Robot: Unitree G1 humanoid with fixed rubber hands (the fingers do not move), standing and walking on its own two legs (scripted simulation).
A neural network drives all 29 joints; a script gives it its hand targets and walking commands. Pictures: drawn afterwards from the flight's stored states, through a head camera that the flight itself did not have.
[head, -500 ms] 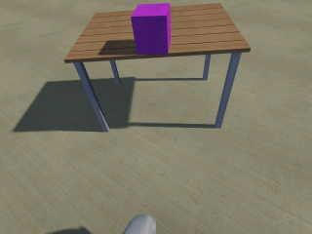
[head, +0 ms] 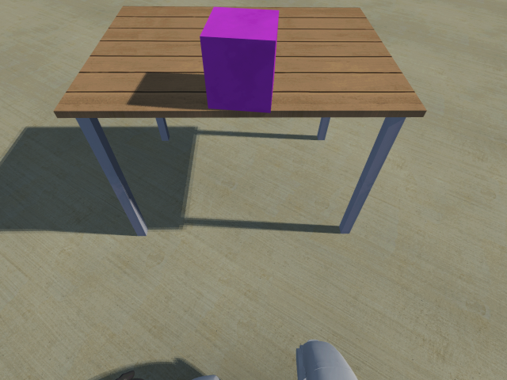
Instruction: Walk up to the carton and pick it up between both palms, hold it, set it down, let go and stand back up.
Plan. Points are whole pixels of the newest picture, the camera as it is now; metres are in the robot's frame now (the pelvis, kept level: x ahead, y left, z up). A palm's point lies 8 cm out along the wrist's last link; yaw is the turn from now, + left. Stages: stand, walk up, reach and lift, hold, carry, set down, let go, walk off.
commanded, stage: walk up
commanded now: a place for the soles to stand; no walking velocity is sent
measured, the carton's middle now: (242, 60) +0.87 +0.02 +0.06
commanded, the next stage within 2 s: none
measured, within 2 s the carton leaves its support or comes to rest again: neither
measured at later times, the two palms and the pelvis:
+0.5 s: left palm (148, 372) +0.16 +0.19 -0.10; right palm (413, 298) +0.27 -0.30 -0.12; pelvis +0.18 -0.05 +0.01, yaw +3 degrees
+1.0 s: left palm (133, 252) +0.40 +0.27 -0.13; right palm (350, 237) +0.41 -0.21 -0.12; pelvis +0.33 +0.02 +0.00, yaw +1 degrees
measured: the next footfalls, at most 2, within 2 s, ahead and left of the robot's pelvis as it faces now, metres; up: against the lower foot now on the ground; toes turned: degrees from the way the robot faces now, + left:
right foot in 0.18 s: +0.23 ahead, -0.17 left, +0.00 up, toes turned -6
left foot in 0.70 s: +0.39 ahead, +0.14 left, +0.00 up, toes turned +2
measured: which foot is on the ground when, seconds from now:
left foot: down 0.00-0.20, up 0.22-0.68, down 0.70-1.00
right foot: up 0.00-0.16, down 0.18-0.72, up 0.74-1.00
